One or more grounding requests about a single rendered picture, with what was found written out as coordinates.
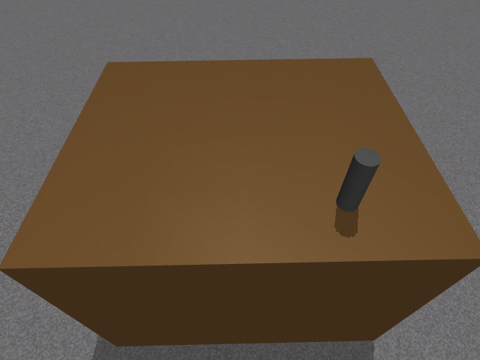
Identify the can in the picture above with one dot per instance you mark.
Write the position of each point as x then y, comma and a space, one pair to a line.
361, 170

